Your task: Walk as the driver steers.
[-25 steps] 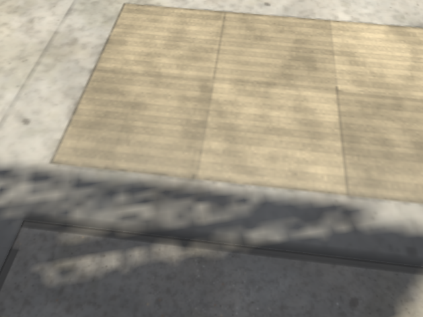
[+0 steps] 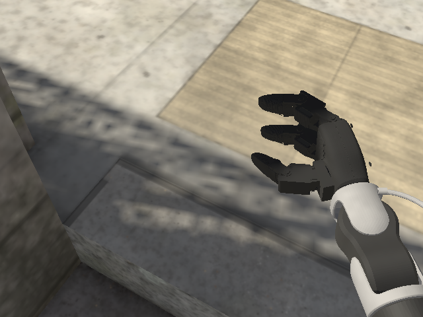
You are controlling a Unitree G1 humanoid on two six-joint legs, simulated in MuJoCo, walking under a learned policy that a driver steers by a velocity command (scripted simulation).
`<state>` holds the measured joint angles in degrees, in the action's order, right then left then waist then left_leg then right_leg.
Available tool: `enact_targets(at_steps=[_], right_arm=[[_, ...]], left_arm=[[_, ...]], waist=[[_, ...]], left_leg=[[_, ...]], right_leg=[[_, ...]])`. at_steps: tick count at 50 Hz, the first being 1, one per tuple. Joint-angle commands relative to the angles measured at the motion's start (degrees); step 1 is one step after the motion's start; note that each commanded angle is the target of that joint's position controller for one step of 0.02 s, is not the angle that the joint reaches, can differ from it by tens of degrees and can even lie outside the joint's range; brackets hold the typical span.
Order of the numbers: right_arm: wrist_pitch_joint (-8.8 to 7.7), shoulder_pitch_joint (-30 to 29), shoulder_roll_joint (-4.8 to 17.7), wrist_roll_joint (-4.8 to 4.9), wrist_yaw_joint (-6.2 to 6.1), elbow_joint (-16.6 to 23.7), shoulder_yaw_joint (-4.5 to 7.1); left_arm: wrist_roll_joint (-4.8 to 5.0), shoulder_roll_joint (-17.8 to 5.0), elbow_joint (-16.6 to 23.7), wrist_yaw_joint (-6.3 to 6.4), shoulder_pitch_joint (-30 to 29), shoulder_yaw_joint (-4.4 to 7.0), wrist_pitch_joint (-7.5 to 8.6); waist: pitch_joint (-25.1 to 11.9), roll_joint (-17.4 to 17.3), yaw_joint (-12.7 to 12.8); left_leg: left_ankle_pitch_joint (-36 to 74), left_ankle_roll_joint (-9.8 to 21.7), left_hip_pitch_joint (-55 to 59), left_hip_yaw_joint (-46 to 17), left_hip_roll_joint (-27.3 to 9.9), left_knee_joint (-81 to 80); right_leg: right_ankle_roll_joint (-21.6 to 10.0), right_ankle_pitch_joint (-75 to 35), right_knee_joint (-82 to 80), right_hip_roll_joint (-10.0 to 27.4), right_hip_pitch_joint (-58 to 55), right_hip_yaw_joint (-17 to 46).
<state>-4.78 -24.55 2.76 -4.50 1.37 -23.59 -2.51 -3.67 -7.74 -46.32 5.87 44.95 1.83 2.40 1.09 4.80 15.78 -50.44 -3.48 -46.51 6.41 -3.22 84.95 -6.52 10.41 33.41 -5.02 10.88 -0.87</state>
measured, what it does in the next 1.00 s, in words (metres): climbs, turning right: right foot 0.22 m lower, then left foot 0.22 m higher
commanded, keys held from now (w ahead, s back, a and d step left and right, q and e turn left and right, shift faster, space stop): w+e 0.78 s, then e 0.12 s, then q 0.10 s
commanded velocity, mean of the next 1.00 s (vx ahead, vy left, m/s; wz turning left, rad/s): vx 0.46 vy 0.00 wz -0.49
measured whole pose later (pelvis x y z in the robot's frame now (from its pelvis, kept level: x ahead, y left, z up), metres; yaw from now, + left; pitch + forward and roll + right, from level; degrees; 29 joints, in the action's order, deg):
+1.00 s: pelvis +0.28 -0.20 +0.23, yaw -34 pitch +1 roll -1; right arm -7.5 22.5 13.8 1.9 2.4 -47.9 4.8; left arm 0.0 -6.7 -37.5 -1.7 0.9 1.0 -1.7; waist 6.7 -1.4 -3.6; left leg -2.2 -0.4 -22.7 -7.3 -6.2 91.5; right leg -6.0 29.2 81.9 0.9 53.7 -8.6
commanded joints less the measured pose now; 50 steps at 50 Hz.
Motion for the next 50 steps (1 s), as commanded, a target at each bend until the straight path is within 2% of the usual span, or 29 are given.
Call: enact_targets(at_steps=[1,2,3,4,5,7,8,11,13,14,15,16,17,18,19,22,24,27,31,37,40,41,42,44,45,46,47,48,50], right_arm=[[1.76,-3.44,-2.43,3.47,-1.44,3.14,0.02],[3.65,-1.29,-6.9,5.54,-2.67,4.67,-0.5],[4.21,-1.69,-7.51,3.66,-2.5,6.12,-0.85],[3.76,1.23,-4.58,2.12,-1.86,8.68,0.0],[2.4,-3.5,0.7,3.15,-1.3,13.59,0.81],[2.97,-13.58,4.72,2.78,-1.48,12.39,2.68],[3.23,-12.56,3.86,3.62,-1.16,12.13,2.53],[3.76,-9.14,-0.64,5.16,-0.31,11.69,1.14],[4.2,-1.99,-4.56,6.13,-0.2,9.88,-1.57],[5.2,9.57,-3.54,6.27,-1.31,5.93,-0.4],[5.09,23.64,1.3,7.71,-2.71,-0.42,2.8],[5.13,37.88,8.44,6.21,-3.88,-4.24,6.19],[6.27,46.29,17.31,2.66,-4.94,-6.84,9.12],[7.43,47.57,20.85,3.3,-5.38,-10.7,10.09],[6.79,39.16,16.67,5.63,-4.13,-12.8,9.09],[3.51,32.54,-2.28,3.16,-4.8,-24.79,3.29],[1.39,34.31,-2.62,1.3,-4.69,-27.67,2.46],[-0.53,34.87,8.15,1.96,-4.66,-26.17,5.04],[-5.16,40.92,17.86,2.84,-3.68,-23.04,7.6],[-5.83,60.09,15.62,0.12,-4.9,-30.06,7.59],[-4.1,60.38,12.36,1.73,-4.26,-33.92,6.32],[-2.73,58.93,12.23,5.29,-4.47,-33.75,5.75],[-1.55,57.9,13.23,6.16,-3.93,-33.03,5.45],[-3.71,58.11,28.09,6.24,-1.44,-30.78,8.78],[-4.92,51.98,30.99,8.05,1.25,-25.7,10.08],[-6.43,48.05,24.29,7.74,4.32,-19.24,8.77],[-6.46,45.03,20.61,7.17,4.36,-18.15,8.98],[-5.38,44.97,13.48,7.53,2.6,-16.47,8.06],[-3.13,41.55,8.23,5.37,-0.76,-13.0,6.53]], left_arm=[[0.15,-2.88,-0.87,-1.44,11.8,0.53,2.21],[-1.55,-0.55,-1.91,-3.31,8.77,-0.62,1.57],[-1.13,-2.63,-0.54,-3.98,7.39,0.95,1.88],[1.02,-5.66,2.31,-3.82,-0.49,2.71,2.55],[1.75,-11.42,6.23,-2.95,-8.7,5.15,3.71],[0.72,-7.14,1.18,-2.03,-2.21,4.66,2.62],[1.33,-7.06,-0.54,-2.24,0.41,4.87,2.12],[2.43,-4.5,-5.66,-2.43,1.99,4.05,2.75],[3.47,-4.67,-2.46,-2.12,-10.15,3.47,2.77],[3.28,-6.28,-1.55,-2.28,-14.68,3.64,2.67],[4.21,-11.7,-1.03,-4.23,-16.22,4.59,4.16],[6.27,-16.14,0.83,-6.5,-24.86,6.14,5.71],[7.46,-16.75,5.13,-8.83,-34.36,6.82,6.81],[4.16,-10.29,7.4,-10.41,-41.42,5.91,6.93],[-0.08,-1.96,11.05,-10.51,-41.3,3.75,5.98],[-1.33,10.09,14.34,-9.55,-35.7,-2.32,2.77],[0.75,8.16,14.81,-8.12,-37.66,-2.75,-0.09],[2.81,2.75,16.51,-7.29,-40.2,-1.5,-3.48],[1.45,-3.28,18.75,-5.65,-47.25,0.72,-4.55],[2.57,0.51,26.82,-5.95,-69.7,-0.61,-2.22],[2.66,4.03,30.44,-7.11,-70.75,-3.02,-4.14],[4.46,7.84,31.08,-9.37,-68.48,-5.9,-5.56],[6.06,5.69,26.52,-9.85,-62.08,-4.88,-5.91],[6.53,-0.53,18.83,-8.49,-32.68,-0.43,-5.81],[6.22,-6.17,16.75,-7.48,-23.9,2.04,-5.01],[4.08,-14.84,15.98,-6.25,-25.02,4.26,-4.65],[4.04,-18.34,15.95,-6.18,-29.38,6.16,-5.12],[2.67,-17.02,13.33,-6.96,-33.12,5.63,-3.92],[3.07,-10.0,7.96,-6.95,-35.79,4.11,-0.74]], waist=[[-20.48,-11.91,2.44],[-19.29,6.08,-2.12],[-10.56,14.65,-3.66],[-3.83,19.61,-7.62],[4.04,19.16,-6.91],[4.76,-10.02,-2.55],[4.79,-12.18,-1.48],[7.29,-4.66,-2.46],[4.31,1.09,-7.66],[-3.8,1.55,-13.66],[-13.46,4.09,-19.83],[-20.76,5.13,-29.05],[-25.43,-11.52,-34.57],[-23.94,-29.83,-32.3],[-14.0,-22.29,-24.0],[-0.3,-9.86,-10.03],[4.53,-6.4,-8.35],[6.75,-4.39,-8.0],[4.31,-3.09,-13.83],[6.57,-7.45,-24.47],[7.0,-12.46,-22.58],[5.4,-11.99,-21.29],[1.41,-10.83,-19.88],[-20.49,-20.51,-7.32],[-25.23,-22.6,-0.94],[-30.98,0.11,-3.72],[-36.48,5.85,-4.89],[-32.95,4.79,-9.01],[-15.34,-1.23,-13.12]], left_leg=[[61.9,3.07,37.16,0.96,-3.28,1.71],[19.35,3.16,10.43,-1.43,0.58,18.73],[9.04,4.77,-10.35,-1.82,3.99,35.65],[8.46,4.87,-26.06,-4.59,2.75,37.66],[11.17,4.76,-35.45,-13.9,-3.23,33.53],[13.34,5.86,-52.48,-11.96,-3.34,35.56],[13.85,6.07,-51.15,-8.76,-3.52,31.82],[17.51,7.0,-41.56,-4.65,-4.28,24.65],[2.46,10.26,-4.82,1.77,-0.63,2.36],[0.78,11.7,16.58,2.63,4.75,-2.8],[14.81,10.42,30.9,7.52,9.0,-4.5],[15.68,11.47,45.06,-3.98,5.87,-12.26],[-4.64,15.26,48.29,-29.51,-2.91,-34.46],[-15.36,21.36,41.55,-59.74,-12.25,-58.91],[-23.22,19.47,27.38,-65.25,-11.44,-65.31],[-12.0,15.42,9.03,-45.61,-9.76,-50.03],[2.04,12.82,4.51,-29.17,-8.38,-48.89],[10.6,11.8,5.39,-20.87,-11.42,-58.89],[17.35,14.94,23.96,-18.68,-17.12,-70.78],[28.43,12.54,62.36,-9.53,-24.34,-79.73],[35.67,11.27,53.27,3.28,-17.78,-90.25],[42.93,12.06,40.43,9.04,-14.0,-96.24],[62.68,14.6,31.84,10.79,-12.05,-91.04],[131.41,12.48,40.8,7.43,-14.44,-58.5],[119.13,8.11,26.7,4.25,-10.39,-37.41],[61.49,3.17,9.86,-1.6,0.18,-13.83],[44.13,2.26,13.25,-13.75,5.14,14.99],[45.61,2.22,9.47,-19.55,5.29,29.34],[49.29,4.92,2.51,-15.39,2.16,33.49]], right_leg=[[2.95,-17.34,-22.38,5.14,2.63,-4.01],[-3.53,-28.49,-11.13,11.54,-11.82,6.54],[-10.25,-42.51,-6.63,9.5,-13.32,17.62],[-15.08,-41.44,-16.2,15.18,-16.35,37.73],[-20.17,-16.49,-27.44,27.55,-14.05,58.93],[-17.68,-6.33,-23.27,27.89,-29.21,46.68],[-15.84,-6.48,-22.39,25.85,-29.15,42.49],[-12.5,0.46,-27.1,20.94,-21.07,32.82],[-9.66,-30.6,-32.4,16.31,4.05,19.77],[-8.93,-66.97,-24.61,13.38,8.65,13.72],[-7.95,-104.8,-12.3,14.15,8.28,13.14],[-6.06,-100.69,3.04,11.15,16.0,13.46],[-3.14,-85.84,23.22,3.78,23.92,13.57],[-1.44,-18.44,52.99,-6.96,33.2,9.89],[-0.78,-9.33,73.04,-4.5,39.49,13.64],[-4.0,-12.17,88.46,-1.39,46.47,15.81],[-2.51,-7.33,90.69,-2.4,50.1,16.11],[0.79,-7.7,86.4,-0.05,54.02,15.63],[0.16,-0.62,95.39,1.39,62.55,9.85],[-1.68,27.23,95.94,8.01,92.27,12.05],[-3.34,25.84,77.77,13.39,77.41,-1.62],[-5.63,25.09,55.97,14.41,53.4,-8.33],[-5.27,25.36,45.04,8.52,28.86,-17.3],[-5.64,18.42,39.31,-1.54,0.45,-12.81],[-7.49,17.56,32.08,0.44,-13.91,6.01],[-11.24,25.11,10.19,15.23,-21.27,38.47],[-7.57,31.26,-4.28,19.78,-11.65,50.04],[-6.18,25.79,-6.57,22.5,-6.41,46.78],[-4.53,18.33,-1.52,22.4,9.54,38.95]])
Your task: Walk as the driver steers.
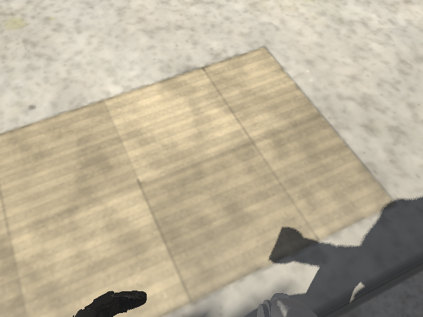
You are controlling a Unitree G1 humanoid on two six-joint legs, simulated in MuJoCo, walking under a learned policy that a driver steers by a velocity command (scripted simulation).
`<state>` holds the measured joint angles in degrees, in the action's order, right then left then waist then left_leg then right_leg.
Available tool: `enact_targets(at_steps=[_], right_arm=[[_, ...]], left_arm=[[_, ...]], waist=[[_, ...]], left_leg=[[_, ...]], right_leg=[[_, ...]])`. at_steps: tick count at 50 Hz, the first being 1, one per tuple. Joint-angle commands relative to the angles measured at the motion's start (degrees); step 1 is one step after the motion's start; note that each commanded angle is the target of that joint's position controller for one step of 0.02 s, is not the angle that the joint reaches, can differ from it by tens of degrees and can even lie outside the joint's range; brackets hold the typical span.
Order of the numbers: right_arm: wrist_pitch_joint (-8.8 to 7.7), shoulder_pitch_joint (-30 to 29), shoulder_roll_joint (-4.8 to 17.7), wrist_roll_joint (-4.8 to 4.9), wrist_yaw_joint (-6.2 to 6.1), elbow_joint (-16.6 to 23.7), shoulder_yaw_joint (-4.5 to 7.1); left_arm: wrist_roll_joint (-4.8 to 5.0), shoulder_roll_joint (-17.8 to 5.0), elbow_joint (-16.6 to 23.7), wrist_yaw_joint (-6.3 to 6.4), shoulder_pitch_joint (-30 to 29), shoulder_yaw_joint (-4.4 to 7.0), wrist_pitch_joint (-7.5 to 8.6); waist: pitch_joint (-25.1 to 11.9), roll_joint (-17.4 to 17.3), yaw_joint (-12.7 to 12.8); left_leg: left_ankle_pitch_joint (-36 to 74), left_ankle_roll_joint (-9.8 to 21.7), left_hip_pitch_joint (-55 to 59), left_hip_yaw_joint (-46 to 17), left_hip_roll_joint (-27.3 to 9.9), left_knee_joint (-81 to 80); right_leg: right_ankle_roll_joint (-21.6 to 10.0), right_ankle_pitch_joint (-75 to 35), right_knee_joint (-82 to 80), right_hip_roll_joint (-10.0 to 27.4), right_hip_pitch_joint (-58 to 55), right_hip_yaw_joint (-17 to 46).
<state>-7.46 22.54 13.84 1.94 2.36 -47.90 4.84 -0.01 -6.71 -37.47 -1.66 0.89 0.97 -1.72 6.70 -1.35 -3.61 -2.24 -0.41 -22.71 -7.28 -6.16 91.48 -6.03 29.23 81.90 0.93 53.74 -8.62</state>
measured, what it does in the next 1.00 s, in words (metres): climbs, turning left: left foot, then right foot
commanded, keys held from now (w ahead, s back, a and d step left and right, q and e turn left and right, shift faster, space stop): q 0.96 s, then w+q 0.04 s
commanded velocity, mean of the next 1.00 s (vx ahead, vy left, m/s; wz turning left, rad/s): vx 0.05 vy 0.00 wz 0.41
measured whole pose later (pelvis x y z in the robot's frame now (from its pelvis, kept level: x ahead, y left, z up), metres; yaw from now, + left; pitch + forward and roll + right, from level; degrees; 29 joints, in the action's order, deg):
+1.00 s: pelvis +0.24 -0.03 +0.14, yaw +30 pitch +2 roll +0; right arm 1.0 13.4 15.5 -0.5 0.0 -34.8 4.3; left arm -1.0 -11.5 -34.4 2.0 8.7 0.1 0.3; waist 0.1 -1.6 -1.9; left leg -16.2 2.1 -20.9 -10.0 7.3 36.3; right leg -0.6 17.5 33.1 -2.2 20.4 1.0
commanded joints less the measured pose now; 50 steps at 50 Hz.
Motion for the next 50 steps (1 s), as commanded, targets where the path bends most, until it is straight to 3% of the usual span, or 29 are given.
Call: enact_targets(at_steps=[1,2,3,4,5,6,7,9,11,13,16,17,19,22,25,26,27,28,29,30,32,33,35,38,41,45,48,49,50], right_arm=[[0.41,-2.85,-4.49,-2.68,-2.83,11.06,-1.64],[1.4,-1.07,-6.39,-3.9,-3.84,11.54,-2.64],[2.76,-0.89,-5.39,-4.03,-4.56,11.19,-2.71],[3.72,-1.18,-6.25,-3.61,-5.07,10.76,-3.03],[4.48,0.83,-3.63,-3.17,-5.59,10.46,-2.33],[4.89,1.05,-2.16,-2.91,-6.05,8.66,-1.6],[4.92,0.45,-1.88,-2.87,-6.32,8.7,-1.5],[5.63,-2.28,-0.87,-2.46,-4.71,7.64,-0.82],[6.16,-3.12,-1.19,-2.03,-3.59,6.04,-0.84],[6.68,-6.03,-0.82,-1.84,-2.66,5.21,-0.36],[7.19,-9.19,-1.8,-1.91,-2.03,5.68,-0.38],[7.18,-11.64,-2.19,-1.73,-1.91,6.93,-0.58],[7.61,-14.4,-2.16,-2.62,-1.11,8.42,-0.73],[8.14,-12.18,-1.29,-3.48,-0.86,8.87,-0.72],[7.27,-8.4,-0.08,-3.54,-1.73,9.2,-0.63],[6.56,-5.43,-0.01,-3.55,-2.05,8.71,-0.63],[5.63,-0.73,1.34,-4.03,-2.77,8.6,-0.25],[5.08,2.95,7.25,-4.5,-3.34,9.31,1.21],[5.81,0.12,12.94,-3.04,-3.95,9.33,2.69],[6.26,0.75,11.03,-1.33,-3.79,10.87,2.24],[6.96,-6.7,6.52,-2.14,-4.01,13.16,0.39],[6.89,-9.11,5.54,-1.79,-4.04,14.11,-0.14],[5.97,-9.66,5.56,-2.39,-3.57,14.89,-0.3],[5.33,-6.97,7.11,-2.83,-3.43,14.85,0.1],[6.35,-6.42,8.94,-2.94,-3.46,15.38,0.71],[7.36,-8.49,9.12,-3.16,-2.61,16.36,0.95],[8.06,-12.16,8.98,-2.87,-2.26,17.03,1.26],[7.98,-13.25,7.71,-1.98,-2.4,17.38,1.15],[7.48,-13.25,2.48,-1.29,-2.11,18.93,-0.21]], left_arm=[[-0.82,-6.08,-3.41,0.34,6.45,3.76,4.82],[-1.24,-3.63,-3.82,0.43,5.17,3.03,5.81],[-0.47,-2.1,-5.55,0.39,6.1,2.34,6.62],[-0.53,-0.86,-5.77,0.69,5.79,1.67,7.19],[-1.24,-1.89,-5.63,0.64,6.77,1.52,7.83],[-1.34,-1.68,-5.82,0.59,8.31,1.02,8.46],[-1.29,-3.07,-6.33,0.88,9.03,1.0,9.37],[0.22,-6.22,-8.52,1.33,12.32,1.41,10.71],[0.25,-7.33,-9.66,2.16,17.69,1.36,11.34],[-0.49,-9.3,-8.79,2.89,19.08,2.0,10.92],[-0.36,-9.73,-7.08,3.68,21.08,2.32,9.62],[-0.73,-9.46,-5.85,4.01,20.07,2.22,8.98],[-0.57,-9.35,-5.09,4.54,20.99,2.29,8.32],[-0.94,-11.51,-3.63,5.3,21.76,2.84,6.96],[-0.67,-13.94,-3.16,5.49,21.97,3.66,4.9],[-0.07,-14.64,-2.89,5.26,20.65,3.86,4.28],[0.75,-15.11,-2.59,4.95,18.88,3.99,3.78],[0.52,-12.65,0.41,4.74,16.63,3.17,4.09],[1.72,-9.05,4.55,4.18,13.01,2.31,3.82],[-0.22,-10.59,2.84,3.49,14.04,2.33,3.97],[-0.17,-12.0,2.74,2.75,11.82,3.08,4.77],[-0.86,-12.72,3.84,2.57,10.39,3.23,4.29],[-1.62,-11.28,3.56,2.41,10.96,2.77,2.74],[-1.09,-9.7,4.27,2.63,9.28,1.93,1.78],[-0.7,-8.25,6.07,2.96,5.3,0.89,0.99],[-0.53,-8.82,6.99,2.92,5.45,0.56,1.35],[-0.24,-9.06,5.85,4.07,11.24,0.64,2.65],[-0.86,-10.1,5.34,4.31,13.99,1.04,3.19],[-2.67,-14.33,6.2,4.44,16.18,1.98,3.4]], waist=[[-14.14,5.37,3.02],[-10.94,5.53,-0.6],[-8.6,4.05,-1.29],[-7.7,2.05,-2.28],[-6.92,2.64,-1.94],[-7.36,-1.02,-1.33],[-6.9,-1.44,-1.57],[-5.92,-0.79,-0.28],[-7.15,1.95,1.46],[-8.1,3.38,2.96],[-6.46,6.33,4.25],[-5.6,8.77,4.64],[-5.48,11.22,5.77],[-6.86,12.87,5.7],[-8.24,10.76,4.78],[-9.25,8.71,2.64],[-11.51,5.98,-0.93],[-12.81,-0.78,-2.24],[-13.05,-15.91,0.58],[-14.44,-5.37,-0.56],[-6.73,-1.05,2.99],[-6.16,-0.95,4.02],[-8.74,-2.61,4.33],[-11.11,-4.22,3.21],[-11.12,-5.49,1.6],[-10.68,-7.43,1.57],[-11.59,-8.31,4.71],[-12.68,-6.05,6.67],[-14.07,5.96,6.72]], left_leg=[[0.4,3.73,-23.54,-1.7,4.42,25.24],[-0.05,4.16,-23.25,-3.63,3.68,22.62],[-5.22,3.65,-24.43,-2.62,4.59,21.76],[-5.83,3.28,-24.14,-4.21,4.57,17.09],[-10.68,2.32,-23.52,-2.66,5.45,11.24],[-9.46,2.03,-21.65,-2.58,6.19,7.25],[-6.93,1.76,-19.61,-2.75,6.07,-0.55],[0.53,1.71,-18.6,1.63,6.64,-13.94],[4.15,1.59,-18.93,6.03,5.87,-22.61],[5.95,2.03,-19.36,9.85,6.51,-26.45],[4.19,2.35,-18.56,11.72,6.09,-31.36],[3.7,2.11,-17.17,12.44,5.28,-35.3],[-1.43,2.53,-12.45,14.58,4.98,-41.11],[-13.46,4.03,-6.16,16.46,7.01,-46.97],[-19.48,6.09,-2.02,17.21,9.69,-55.33],[-16.64,6.78,2.7,16.38,10.2,-61.38],[-7.69,8.14,12.28,10.72,7.94,-66.71],[18.32,10.07,22.57,-3.28,-1.46,-64.58],[37.4,22.56,26.54,-23.13,-12.23,-66.05],[30.36,23.97,21.61,-20.43,-14.02,-69.1],[10.58,19.32,10.86,-13.75,-8.24,-72.27],[7.71,16.78,8.49,-11.66,-5.55,-72.72],[12.18,15.62,7.9,-8.84,-3.19,-71.16],[12.87,14.93,9.71,-9.45,-2.43,-69.58],[6.31,13.92,8.43,-11.48,-1.27,-69.14],[6.53,12.95,6.99,-14.93,-0.41,-66.7],[12.58,10.31,6.59,-17.89,0.63,-63.35],[2.18,7.67,1.48,-16.89,3.01,-61.03],[-18.3,4.01,-7.63,-9.99,8.03,-49.89]], right_leg=[[-4.9,-2.76,-48.07,15.16,-26.77,40.62],[-4.75,-12.99,-47.36,15.18,-21.69,34.44],[-6.07,-20.14,-48.88,15.76,-19.11,33.24],[-5.9,-25.93,-51.07,16.0,-18.54,29.58],[-6.19,-35.47,-53.75,17.31,-20.56,25.48],[-5.9,-47.64,-55.1,16.64,-23.6,21.2],[-5.25,-51.44,-57.31,15.67,-24.46,16.29],[-1.97,-56.08,-62.12,12.0,-30.13,7.0],[0.53,-61.33,-63.41,10.64,-40.41,2.35],[2.73,-58.08,-65.13,9.12,-48.16,-1.04],[3.88,-60.84,-65.9,10.02,-54.6,-4.62],[3.09,-60.84,-65.49,11.1,-54.57,-5.31],[0.99,-63.45,-63.57,12.55,-54.89,-6.23],[-0.47,-73.67,-57.39,14.13,-56.3,-6.27],[-0.61,-77.94,-48.27,15.43,-57.37,-5.38],[0.18,-74.33,-42.63,14.77,-54.67,-5.95],[1.88,-64.03,-33.29,13.37,-46.72,-5.56],[4.41,-35.46,-20.64,8.7,-31.66,-4.55],[9.02,2.04,-4.97,-5.04,-15.37,0.45],[9.62,3.41,-2.27,-0.65,-16.36,9.2],[9.28,-2.55,-6.33,0.53,-16.7,10.04],[9.26,-5.42,-10.7,1.13,-17.87,10.62],[9.32,-9.49,-13.52,-0.55,-20.19,9.51],[8.84,-10.36,-19.3,-1.16,-19.8,8.94],[7.99,-7.67,-26.7,-2.11,-21.85,8.5],[6.6,-4.48,-36.06,-3.79,-27.14,8.18],[5.62,-9.62,-50.13,-4.02,-36.81,9.25],[4.96,-13.56,-56.97,-2.41,-44.18,10.57],[1.81,-4.25,-65.35,10.92,-51.57,24.5]])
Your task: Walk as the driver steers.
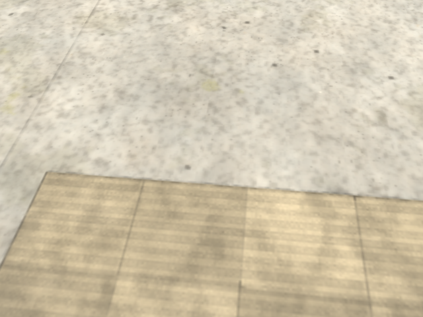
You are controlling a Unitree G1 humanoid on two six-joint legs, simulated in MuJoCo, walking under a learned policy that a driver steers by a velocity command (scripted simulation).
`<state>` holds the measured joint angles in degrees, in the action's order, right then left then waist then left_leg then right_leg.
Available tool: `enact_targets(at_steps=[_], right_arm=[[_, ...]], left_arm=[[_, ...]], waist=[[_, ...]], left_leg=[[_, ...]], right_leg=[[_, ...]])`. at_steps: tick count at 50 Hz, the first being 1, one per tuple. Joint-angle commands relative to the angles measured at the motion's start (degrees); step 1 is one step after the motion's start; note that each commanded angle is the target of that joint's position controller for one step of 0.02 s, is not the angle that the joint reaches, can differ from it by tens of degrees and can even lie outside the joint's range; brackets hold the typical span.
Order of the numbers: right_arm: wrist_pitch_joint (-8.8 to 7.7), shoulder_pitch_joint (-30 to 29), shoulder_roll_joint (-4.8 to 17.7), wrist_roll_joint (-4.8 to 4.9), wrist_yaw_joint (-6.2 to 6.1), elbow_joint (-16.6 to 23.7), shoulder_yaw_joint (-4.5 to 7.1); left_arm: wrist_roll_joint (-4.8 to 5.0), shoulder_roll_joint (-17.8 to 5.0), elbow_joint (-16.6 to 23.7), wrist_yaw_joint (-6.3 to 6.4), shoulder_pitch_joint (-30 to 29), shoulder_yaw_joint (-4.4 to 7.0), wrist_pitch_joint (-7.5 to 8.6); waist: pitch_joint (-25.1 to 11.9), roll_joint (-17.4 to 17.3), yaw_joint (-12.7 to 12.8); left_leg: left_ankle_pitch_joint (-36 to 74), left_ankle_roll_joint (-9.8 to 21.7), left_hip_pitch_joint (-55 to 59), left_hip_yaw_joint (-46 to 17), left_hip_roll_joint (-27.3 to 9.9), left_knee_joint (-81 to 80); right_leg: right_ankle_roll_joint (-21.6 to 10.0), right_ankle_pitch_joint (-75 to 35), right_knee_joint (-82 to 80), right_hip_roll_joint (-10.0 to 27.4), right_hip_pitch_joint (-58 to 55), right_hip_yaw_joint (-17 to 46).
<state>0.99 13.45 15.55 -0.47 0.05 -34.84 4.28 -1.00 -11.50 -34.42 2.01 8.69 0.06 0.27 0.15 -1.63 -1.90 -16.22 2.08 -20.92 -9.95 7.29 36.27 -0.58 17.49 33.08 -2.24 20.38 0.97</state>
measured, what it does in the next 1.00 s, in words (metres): walks ahead: left foot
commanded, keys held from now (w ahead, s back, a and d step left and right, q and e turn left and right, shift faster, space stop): w+q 0.30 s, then w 0.18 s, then w+e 0.52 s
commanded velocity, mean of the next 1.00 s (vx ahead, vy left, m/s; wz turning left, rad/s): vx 0.40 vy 0.00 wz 0.13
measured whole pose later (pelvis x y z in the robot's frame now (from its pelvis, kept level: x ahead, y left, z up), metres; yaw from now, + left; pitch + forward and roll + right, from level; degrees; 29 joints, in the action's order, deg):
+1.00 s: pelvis +0.36 +0.12 -0.01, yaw +4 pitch +2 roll +0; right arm -4.5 27.4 12.4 -1.4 -2.1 -49.4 1.0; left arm -1.6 -12.9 -39.4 -3.7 2.8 0.9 0.9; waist 2.6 1.2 -3.4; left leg -24.9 1.0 10.6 13.9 1.9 13.7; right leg -7.7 4.9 36.1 -1.2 34.1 -7.9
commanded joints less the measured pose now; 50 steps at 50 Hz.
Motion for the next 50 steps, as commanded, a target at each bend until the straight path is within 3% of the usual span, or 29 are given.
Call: enact_targets(at_steps=[1,2,3,4,5,8,11,13,15,18,22,23,24,25,26,27,28,29,30,31,33,35,37,41,42,45,48,50], right_arm=[[-1.2,-4.61,1.05,0.24,0.03,7.07,0.39],[-1.44,-3.77,5.62,-2.23,0.15,5.86,1.52],[-1.72,-4.23,7.08,-2.27,0.75,4.99,2.32],[-1.5,-3.54,7.21,-1.91,1.43,3.88,2.47],[-1.2,-3.12,6.95,-2.05,2.47,3.15,2.61],[-0.46,-4.62,5.61,-1.47,3.84,2.02,2.45],[-0.4,-6.78,4.7,-1.3,4.27,1.72,2.05],[-0.63,-8.56,3.92,-1.83,4.38,2.57,1.67],[-0.46,-10.15,3.81,-1.63,4.81,3.39,1.38],[-0.75,-11.59,2.52,-1.42,5.45,4.23,0.48],[-1.39,-11.68,2.09,-1.44,5.25,4.48,-0.16],[-1.71,-10.45,1.57,-1.84,5.19,4.47,-0.44],[-2.35,-5.96,1.6,-2.05,4.66,3.31,-0.22],[-3.23,2.79,2.97,-2.16,3.45,0.02,0.73],[-3.97,13.95,5.46,-2.97,2.38,-2.92,1.69],[-4.42,18.73,12.87,-3.38,1.28,-1.59,2.7],[-4.45,17.35,13.88,-1.78,0.16,-0.48,3.3],[-4.53,14.07,10.56,-1.67,-0.16,-1.05,2.12],[-5.11,10.31,6.88,-1.29,0.26,-1.05,0.91],[-5.73,7.01,4.22,-0.93,0.48,-0.8,-0.08],[-6.63,6.82,2.2,-0.41,0.03,-1.66,-0.98],[-7.53,9.67,1.59,-0.51,-0.14,-3.56,-1.35],[-7.72,12.15,2.16,-0.46,-0.14,-5.27,-1.4],[-7.81,12.89,2.11,-0.7,-0.42,-7.89,-1.65],[-7.66,13.04,3.32,-0.57,-0.58,-8.41,-1.33],[-7.25,14.8,3.99,-0.34,-1.31,-10.36,-1.33],[-6.37,14.9,6.38,-0.82,-2.71,-11.96,-1.12],[-5.25,13.24,8.8,-1.3,-3.27,-11.81,-0.43]], left_arm=[[-1.88,-15.42,3.46,0.39,5.15,4.55,0.84],[-1.76,-13.37,4.51,-0.16,5.33,4.73,0.9],[-1.04,-9.95,4.04,-0.4,4.06,3.67,1.29],[-0.67,-8.87,3.56,-0.59,2.77,3.43,1.82],[-0.62,-8.3,2.61,-0.3,3.49,2.89,2.9],[-0.46,-9.19,0.4,0.33,6.23,3.29,4.7],[-0.38,-8.64,-1.3,0.52,8.87,3.31,5.79],[-0.3,-9.2,-2.86,0.72,11.38,3.42,6.59],[-0.1,-10.55,-4.05,0.98,12.72,3.84,6.76],[-0.56,-11.13,-5.43,0.58,13.36,4.04,7.01],[-0.53,-12.29,-8.4,-0.29,14.29,4.39,5.81],[-0.23,-12.53,-9.61,-0.56,15.23,4.42,5.3],[0.26,-12.82,-10.58,-0.79,14.76,4.39,4.89],[1.21,-12.77,-11.32,-1.27,14.87,4.3,4.26],[1.02,-10.14,-10.42,-1.76,13.7,3.21,4.27],[0.99,-3.02,-5.39,-2.63,11.54,1.32,4.48],[-0.1,-9.09,-4.83,-2.18,9.63,2.9,4.45],[0.3,-9.24,-4.62,-2.31,6.8,3.39,4.57],[0.59,-8.85,-5.34,-3.2,7.18,3.23,4.76],[0.73,-8.71,-6.29,-3.6,7.51,3.46,4.24],[0.02,-6.89,-8.41,-4.36,10.79,3.24,2.52],[-0.09,-5.71,-8.3,-4.64,9.26,3.35,2.04],[-0.53,-4.86,-6.95,-5.03,5.21,3.2,1.65],[-0.04,-4.33,-4.51,-4.87,-1.77,2.53,1.56],[-0.17,-4.0,-3.78,-5.2,-3.82,2.09,1.38],[-0.19,-3.45,-1.41,-6.38,-9.35,1.37,1.13],[-0.5,-4.67,-1.44,-5.7,-6.61,1.68,0.97],[-0.93,-7.3,-3.78,-4.97,3.07,2.86,1.36]], waist=[[-3.17,20.81,4.24],[-2.75,16.84,4.36],[-0.93,10.77,2.88],[0.19,8.77,1.78],[-1.0,8.5,1.33],[-0.21,7.12,2.61],[0.92,7.15,3.81],[1.5,7.34,4.63],[2.14,7.7,5.01],[3.74,8.93,5.61],[6.17,9.93,5.73],[5.18,9.58,5.19],[3.89,8.0,2.21],[0.46,4.14,-1.84],[-7.01,-2.22,-7.09],[-11.34,-17.48,-7.22],[-10.95,-9.83,-8.08],[-5.19,-4.03,-5.43],[-2.49,-1.71,-2.63],[-1.27,-1.65,-0.4],[0.15,-4.09,1.39],[1.89,-2.84,1.92],[4.21,-1.88,1.73],[5.78,-2.47,1.35],[6.15,-2.17,0.92],[6.48,-1.42,-0.9],[2.46,-3.95,1.06],[-2.47,-5.69,5.48]], left_leg=[[-19.09,-0.16,-22.9,6.41,3.93,16.67],[-16.45,-0.8,-22.32,4.66,-1.54,25.69],[-12.18,-0.99,-22.47,3.92,-2.59,29.99],[-9.14,-1.5,-20.88,4.88,-3.82,31.1],[-5.88,-1.91,-20.34,5.45,-4.09,33.23],[0.58,-2.54,-23.36,6.6,-4.78,35.96],[4.16,-3.63,-26.38,6.56,-5.19,33.99],[4.89,-3.77,-26.64,6.99,-6.14,29.0],[4.53,-3.73,-25.36,7.28,-7.1,23.18],[3.2,-2.45,-18.39,9.27,-7.94,12.25],[-1.96,1.49,-6.38,15.15,-7.35,0.48],[-3.01,3.09,-2.47,15.76,-6.89,-2.09],[-1.09,4.49,4.07,16.68,-5.19,-6.26],[1.2,5.1,15.38,17.22,-3.08,-9.35],[-3.76,5.51,30.28,8.55,-9.42,-10.58],[-17.5,8.74,40.4,-20.42,-28.37,-18.95],[-12.33,11.75,34.32,-32.35,-32.55,-24.41],[-7.16,11.05,29.37,-21.53,-30.75,-22.62],[-2.14,9.55,23.64,-12.39,-26.84,-22.97],[0.59,7.04,19.25,-6.24,-23.34,-25.11],[8.96,5.44,16.34,1.23,-19.79,-27.18],[18.77,4.85,16.45,5.32,-19.41,-27.59],[24.61,4.42,16.57,8.51,-19.92,-28.74],[32.4,3.26,18.12,15.23,-18.29,-29.54],[33.57,2.99,19.1,16.53,-18.24,-30.23],[39.93,2.43,25.23,19.7,-18.94,-29.07],[64.77,0.39,30.13,22.52,-20.04,-19.06],[71.71,0.61,29.32,22.8,-21.06,-3.8]], right_leg=[[-10.0,18.52,-23.06,23.43,-17.04,30.44],[-13.28,27.25,-24.78,24.57,-12.49,33.54],[-13.48,29.47,-24.16,22.51,-10.55,31.34],[-11.67,26.77,-24.25,19.81,-8.86,24.82],[-10.85,22.37,-24.38,17.64,-10.27,21.0],[-8.73,14.7,-24.39,15.43,-14.11,13.16],[-8.84,10.7,-24.86,16.6,-16.8,9.08],[-9.05,8.3,-25.42,17.77,-18.44,7.18],[-9.3,7.9,-25.76,19.01,-18.66,5.22],[-8.96,6.19,-26.53,19.27,-15.71,1.23],[-8.52,3.11,-26.0,18.68,-11.55,-3.26],[-9.01,-1.13,-24.41,19.19,-11.85,-3.48],[-8.63,-12.26,-18.57,18.49,-10.98,-5.47],[-7.57,-23.5,-6.48,15.36,-7.6,-8.74],[-6.11,-17.05,8.68,12.11,1.8,-10.89],[-3.37,11.76,27.36,4.03,20.26,-9.74],[-4.16,11.88,37.5,2.11,25.66,0.47],[-4.96,6.09,40.45,4.44,26.73,4.26],[-4.69,0.98,37.43,6.17,24.2,3.71],[-3.89,-1.83,34.38,7.32,20.72,3.45],[-2.17,-4.69,34.06,7.1,18.32,2.55],[-1.75,-7.23,34.43,6.35,20.96,2.59],[-1.17,-10.28,32.97,6.22,24.48,2.51],[-1.04,-17.69,21.46,5.15,24.23,-0.72],[-1.59,-18.76,17.53,5.04,23.03,-2.64],[-3.83,-18.52,7.41,4.58,20.48,-6.97],[-7.3,-13.34,3.52,-0.27,12.34,-11.27],[-10.29,-8.14,1.6,-3.4,1.83,-10.64]])
Keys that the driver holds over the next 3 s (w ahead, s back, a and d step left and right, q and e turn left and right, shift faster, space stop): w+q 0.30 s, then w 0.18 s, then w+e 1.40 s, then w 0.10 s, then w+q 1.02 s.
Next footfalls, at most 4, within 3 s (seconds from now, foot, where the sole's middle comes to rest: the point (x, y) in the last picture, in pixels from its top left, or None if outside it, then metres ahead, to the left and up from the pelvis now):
0.52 left None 0.19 0.17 -0.76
1.04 right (195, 298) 0.55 0.08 -0.76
1.56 left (162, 209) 0.89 0.20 -0.76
2.08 right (249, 178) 1.02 -0.13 -0.76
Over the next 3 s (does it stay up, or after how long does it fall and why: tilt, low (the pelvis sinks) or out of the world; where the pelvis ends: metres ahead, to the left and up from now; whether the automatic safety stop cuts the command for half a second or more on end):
stays up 1.40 -0.14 0.02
